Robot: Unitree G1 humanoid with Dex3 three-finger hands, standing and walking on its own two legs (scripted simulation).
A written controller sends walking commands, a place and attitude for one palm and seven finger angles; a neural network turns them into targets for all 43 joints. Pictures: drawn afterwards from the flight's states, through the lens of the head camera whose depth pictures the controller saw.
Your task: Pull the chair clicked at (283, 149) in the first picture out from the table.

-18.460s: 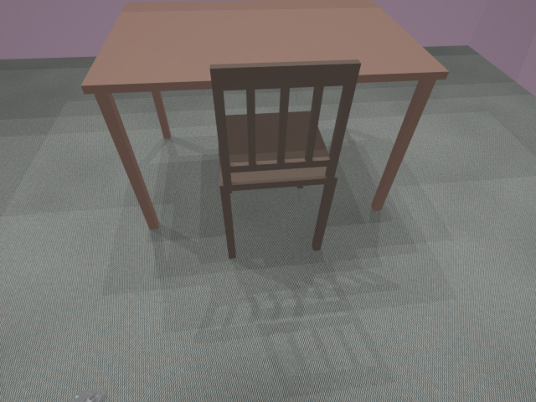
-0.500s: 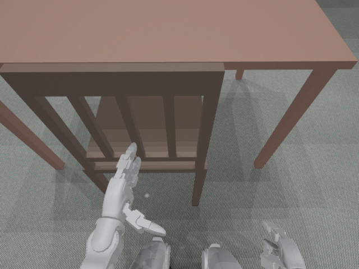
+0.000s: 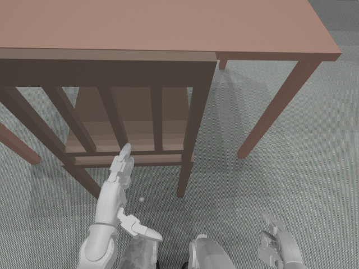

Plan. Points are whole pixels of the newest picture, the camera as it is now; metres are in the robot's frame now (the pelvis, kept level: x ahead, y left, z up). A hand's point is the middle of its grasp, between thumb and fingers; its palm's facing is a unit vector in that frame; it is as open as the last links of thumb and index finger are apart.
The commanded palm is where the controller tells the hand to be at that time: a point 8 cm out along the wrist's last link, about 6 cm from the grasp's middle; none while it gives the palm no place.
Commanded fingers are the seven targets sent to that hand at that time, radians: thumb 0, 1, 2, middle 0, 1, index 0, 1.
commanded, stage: aim the fingers beside a spindle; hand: left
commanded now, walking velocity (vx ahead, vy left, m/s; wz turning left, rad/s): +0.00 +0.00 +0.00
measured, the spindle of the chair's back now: (117, 122) +0.44 +0.16 +0.02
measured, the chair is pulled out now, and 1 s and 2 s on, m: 0.00 0.00 -0.01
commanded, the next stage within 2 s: push the fingers through the gap in 0.72 s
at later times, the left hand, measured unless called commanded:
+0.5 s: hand (82, 162) +0.30 +0.18 +0.09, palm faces +0.22 -0.97 -0.07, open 16.9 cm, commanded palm +0.26 +0.19 +0.03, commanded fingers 0.00 -0.50 0.30 -0.06 -0.08 -0.06 -0.08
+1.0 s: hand (110, 168) +0.31 +0.14 +0.05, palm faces +0.03 -1.00 -0.01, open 17.0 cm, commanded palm +0.28 +0.19 +0.04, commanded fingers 0.00 -0.50 0.30 -0.06 -0.08 -0.06 -0.08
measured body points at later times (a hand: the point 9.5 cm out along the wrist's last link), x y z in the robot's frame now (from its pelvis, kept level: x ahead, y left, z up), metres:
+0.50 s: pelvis +0.00 +0.01 +0.01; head +0.09 +0.01 +0.45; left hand +0.28 +0.23 +0.10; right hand +0.17 -0.22 -0.10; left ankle +0.03 +0.08 -0.62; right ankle +0.01 -0.08 -0.62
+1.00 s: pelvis +0.00 +0.01 +0.01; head +0.09 +0.00 +0.46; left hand +0.30 +0.20 +0.06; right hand +0.17 -0.22 -0.10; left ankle +0.03 +0.08 -0.62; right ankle +0.01 -0.08 -0.62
